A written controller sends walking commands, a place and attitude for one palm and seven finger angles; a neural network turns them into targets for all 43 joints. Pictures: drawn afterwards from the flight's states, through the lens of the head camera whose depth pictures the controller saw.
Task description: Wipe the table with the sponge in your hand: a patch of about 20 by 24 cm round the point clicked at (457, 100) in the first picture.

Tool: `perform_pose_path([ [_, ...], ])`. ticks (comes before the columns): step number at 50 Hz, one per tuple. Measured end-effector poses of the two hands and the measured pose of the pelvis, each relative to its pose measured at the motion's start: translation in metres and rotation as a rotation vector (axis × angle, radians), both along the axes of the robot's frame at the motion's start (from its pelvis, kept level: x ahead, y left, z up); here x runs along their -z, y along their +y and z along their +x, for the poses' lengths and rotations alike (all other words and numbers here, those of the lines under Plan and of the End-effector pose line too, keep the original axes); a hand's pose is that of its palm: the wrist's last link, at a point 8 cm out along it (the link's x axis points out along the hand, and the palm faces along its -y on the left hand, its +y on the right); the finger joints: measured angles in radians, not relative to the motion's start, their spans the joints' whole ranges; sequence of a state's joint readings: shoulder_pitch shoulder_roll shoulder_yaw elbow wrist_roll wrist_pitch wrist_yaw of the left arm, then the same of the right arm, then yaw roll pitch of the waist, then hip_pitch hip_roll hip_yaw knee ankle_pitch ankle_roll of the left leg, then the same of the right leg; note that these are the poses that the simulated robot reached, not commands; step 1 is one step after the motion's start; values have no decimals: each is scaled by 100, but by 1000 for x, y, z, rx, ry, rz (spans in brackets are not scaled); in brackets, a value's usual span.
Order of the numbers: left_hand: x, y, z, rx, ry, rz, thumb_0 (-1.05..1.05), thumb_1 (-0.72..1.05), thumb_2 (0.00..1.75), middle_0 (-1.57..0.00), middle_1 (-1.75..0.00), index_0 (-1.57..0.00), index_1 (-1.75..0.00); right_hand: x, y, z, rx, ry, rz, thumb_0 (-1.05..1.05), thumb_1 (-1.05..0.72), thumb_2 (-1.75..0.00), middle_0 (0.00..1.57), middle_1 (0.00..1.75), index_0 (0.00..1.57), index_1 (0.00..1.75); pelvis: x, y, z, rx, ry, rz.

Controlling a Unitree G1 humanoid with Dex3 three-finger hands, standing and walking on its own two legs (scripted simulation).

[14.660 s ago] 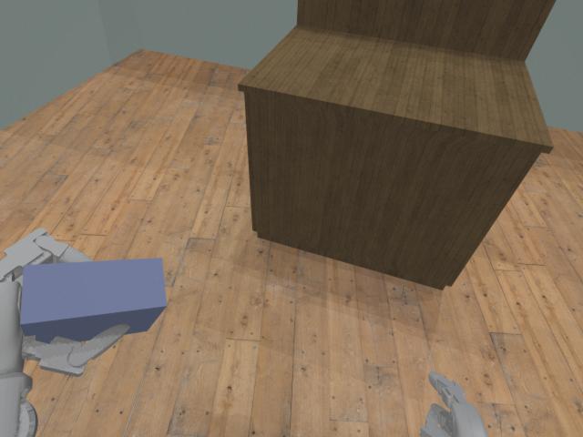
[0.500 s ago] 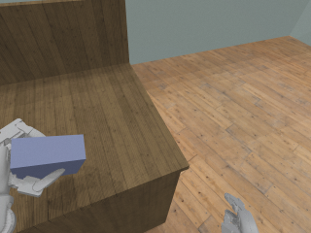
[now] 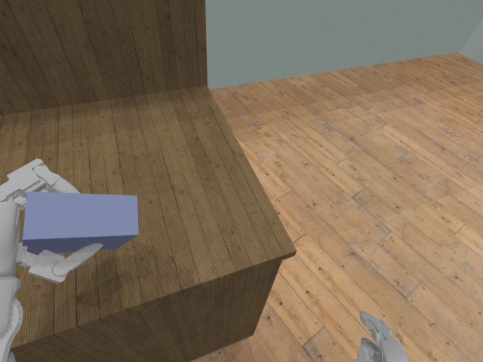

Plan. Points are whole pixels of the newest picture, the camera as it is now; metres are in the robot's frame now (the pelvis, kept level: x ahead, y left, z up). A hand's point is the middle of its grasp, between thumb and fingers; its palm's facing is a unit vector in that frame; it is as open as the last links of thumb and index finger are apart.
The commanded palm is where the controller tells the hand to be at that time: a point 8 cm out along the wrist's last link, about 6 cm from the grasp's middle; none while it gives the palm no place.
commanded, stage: come to a stop and stand still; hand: left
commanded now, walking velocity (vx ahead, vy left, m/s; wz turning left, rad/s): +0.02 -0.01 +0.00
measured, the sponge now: (95, 225) +0.25 +0.23 +0.13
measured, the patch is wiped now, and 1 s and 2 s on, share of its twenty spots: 0.00 0.00 0.00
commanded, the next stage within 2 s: look again from close up in 1.06 s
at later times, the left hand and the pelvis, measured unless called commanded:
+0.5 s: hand (58, 223) +0.23 +0.26 +0.16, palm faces +0.43 -0.86 -0.28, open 9.4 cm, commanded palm +0.17 +0.29 +0.18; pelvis +0.01 +0.00 +0.00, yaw +0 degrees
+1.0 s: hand (45, 229) +0.22 +0.27 +0.16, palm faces +0.39 -0.86 -0.34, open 9.4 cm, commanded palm +0.16 +0.30 +0.18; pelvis +0.00 +0.02 +0.00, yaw +0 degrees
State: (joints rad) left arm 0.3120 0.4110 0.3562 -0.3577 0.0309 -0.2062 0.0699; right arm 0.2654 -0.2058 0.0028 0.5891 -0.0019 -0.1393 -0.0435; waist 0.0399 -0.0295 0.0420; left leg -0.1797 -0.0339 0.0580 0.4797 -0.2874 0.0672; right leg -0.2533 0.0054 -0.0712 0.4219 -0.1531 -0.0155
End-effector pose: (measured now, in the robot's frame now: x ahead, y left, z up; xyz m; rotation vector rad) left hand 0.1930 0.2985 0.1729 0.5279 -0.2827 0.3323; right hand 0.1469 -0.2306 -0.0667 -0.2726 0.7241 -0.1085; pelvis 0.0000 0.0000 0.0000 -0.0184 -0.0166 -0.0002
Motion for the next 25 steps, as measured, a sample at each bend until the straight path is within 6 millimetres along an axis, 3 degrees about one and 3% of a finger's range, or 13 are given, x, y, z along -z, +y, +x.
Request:
perform_pose_path([
  [4,-16,20,11,-44,-108,-5,-1,-43,104,-80,-138,-80,-138,2,7,-2,-39,4,32,1,-90,-90,20,30,20,30,1,-2,-8,11,4,10],
  [10,-9,-22,0,87,-40,-32,-1,-43,104,-79,-139,-80,-138,11,15,2,-8,-37,99,1,-90,-90,20,30,20,30,3,7,-1,19,9,11],
  [12,-3,-26,-6,111,-2,-36,-1,-43,104,-79,-139,-80,-138,12,17,4,2,-26,100,1,-90,-90,20,30,20,30,3,7,3,13,9,10],
  [20,12,10,-10,-56,-9,-97,-1,-43,104,-80,-138,-80,-138,1,15,23,-39,-20,36,2,-90,-90,21,30,20,30,1,1,8,-9,2,4],
  [25,5,-2,-5,-29,-79,-153,-1,-43,104,-79,-139,-80,-138,-10,14,40,-63,-75,12,2,-90,-90,20,30,20,30,1,5,8,-8,-9,-3],
])
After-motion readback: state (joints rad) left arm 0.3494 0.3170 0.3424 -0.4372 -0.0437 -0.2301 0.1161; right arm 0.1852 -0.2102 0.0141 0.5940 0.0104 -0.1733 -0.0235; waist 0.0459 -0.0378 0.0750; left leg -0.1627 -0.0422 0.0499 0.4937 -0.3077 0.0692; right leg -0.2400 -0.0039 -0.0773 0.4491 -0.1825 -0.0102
